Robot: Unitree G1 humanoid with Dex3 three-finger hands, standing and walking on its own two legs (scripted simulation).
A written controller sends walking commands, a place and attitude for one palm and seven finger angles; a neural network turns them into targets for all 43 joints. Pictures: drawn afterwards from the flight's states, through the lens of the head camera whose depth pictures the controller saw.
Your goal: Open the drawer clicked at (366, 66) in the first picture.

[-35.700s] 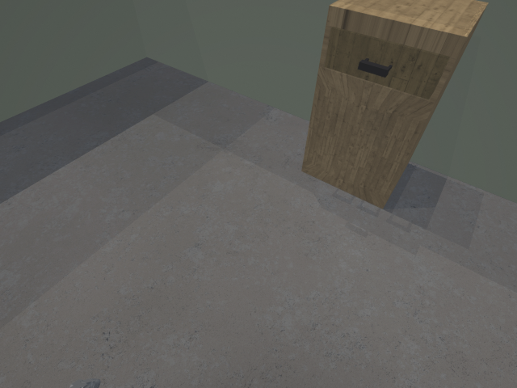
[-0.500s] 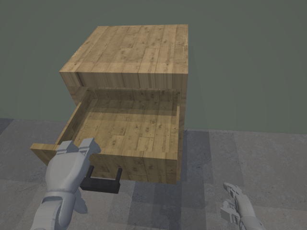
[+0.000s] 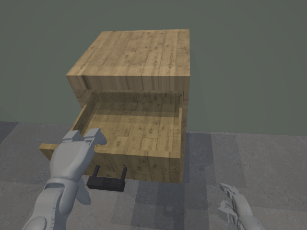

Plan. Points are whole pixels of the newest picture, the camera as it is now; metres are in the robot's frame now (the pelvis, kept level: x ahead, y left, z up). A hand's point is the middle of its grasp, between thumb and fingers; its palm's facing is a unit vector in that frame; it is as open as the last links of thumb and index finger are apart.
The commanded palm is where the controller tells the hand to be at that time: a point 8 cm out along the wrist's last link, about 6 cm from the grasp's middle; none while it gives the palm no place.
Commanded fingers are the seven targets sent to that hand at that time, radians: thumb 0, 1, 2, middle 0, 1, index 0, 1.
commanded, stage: draw the hand back to the body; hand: left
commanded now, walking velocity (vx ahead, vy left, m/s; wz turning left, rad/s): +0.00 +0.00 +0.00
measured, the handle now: (108, 176) +0.27 +0.21 -0.06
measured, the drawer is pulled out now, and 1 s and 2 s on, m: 0.30 0.30 0.30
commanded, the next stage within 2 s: step back with the hand held close in 1.56 s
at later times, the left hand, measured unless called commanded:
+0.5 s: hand (70, 172) +0.20 +0.23 +0.10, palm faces +0.08 -0.11 -0.99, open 13.8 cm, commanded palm +0.17 +0.23 +0.16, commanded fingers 0.00 -0.50 0.30 -0.30 -1.20 -0.30 -1.20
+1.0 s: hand (68, 157) +0.21 +0.22 +0.15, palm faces +0.36 -0.85 -0.38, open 11.8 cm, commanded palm +0.16 +0.26 +0.17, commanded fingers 0.00 0.31 0.64 -0.24 -0.68 -0.24 -0.68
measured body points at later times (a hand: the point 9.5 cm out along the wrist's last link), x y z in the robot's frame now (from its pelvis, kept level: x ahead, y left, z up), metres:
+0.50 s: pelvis +0.00 +0.00 +0.00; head -0.01 -0.04 +0.45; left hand +0.19 +0.23 +0.15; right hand +0.23 -0.20 -0.09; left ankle -0.01 +0.13 -0.74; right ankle +0.01 -0.12 -0.74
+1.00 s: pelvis +0.02 +0.00 +0.00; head +0.02 -0.02 +0.45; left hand +0.19 +0.26 +0.17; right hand +0.21 -0.22 -0.08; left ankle -0.01 +0.13 -0.74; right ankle +0.01 -0.12 -0.74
